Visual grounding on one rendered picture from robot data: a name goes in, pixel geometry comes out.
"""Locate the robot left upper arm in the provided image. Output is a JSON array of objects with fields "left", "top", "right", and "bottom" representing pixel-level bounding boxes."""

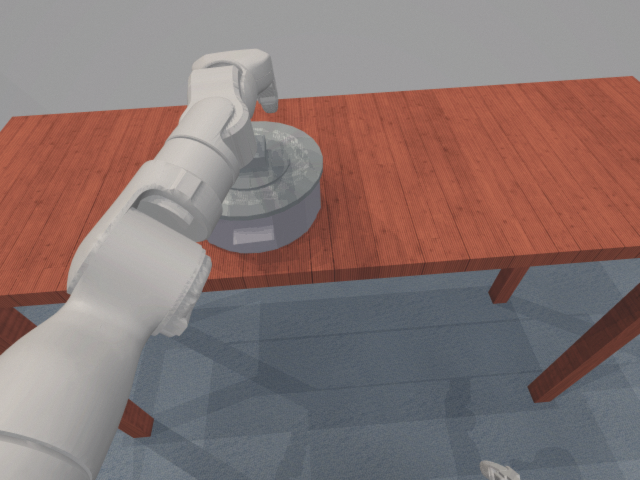
[{"left": 0, "top": 207, "right": 212, "bottom": 480}]

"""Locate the knob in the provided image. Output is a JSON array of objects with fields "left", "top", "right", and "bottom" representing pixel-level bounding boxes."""
[{"left": 241, "top": 135, "right": 266, "bottom": 169}]

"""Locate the robot left forearm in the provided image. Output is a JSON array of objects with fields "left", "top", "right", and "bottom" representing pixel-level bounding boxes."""
[{"left": 67, "top": 58, "right": 258, "bottom": 295}]

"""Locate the table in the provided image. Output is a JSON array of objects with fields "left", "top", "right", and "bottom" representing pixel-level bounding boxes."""
[{"left": 0, "top": 76, "right": 640, "bottom": 438}]

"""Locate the pot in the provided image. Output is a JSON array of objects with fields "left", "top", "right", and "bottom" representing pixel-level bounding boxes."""
[{"left": 207, "top": 181, "right": 321, "bottom": 253}]

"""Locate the right robot hand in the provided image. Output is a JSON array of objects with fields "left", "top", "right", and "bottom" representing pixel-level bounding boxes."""
[{"left": 480, "top": 460, "right": 520, "bottom": 480}]

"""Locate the lid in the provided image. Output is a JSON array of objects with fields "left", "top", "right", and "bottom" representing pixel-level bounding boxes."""
[{"left": 220, "top": 121, "right": 323, "bottom": 221}]

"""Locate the left robot hand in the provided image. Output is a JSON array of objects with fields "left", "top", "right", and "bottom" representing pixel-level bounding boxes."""
[{"left": 192, "top": 49, "right": 278, "bottom": 153}]

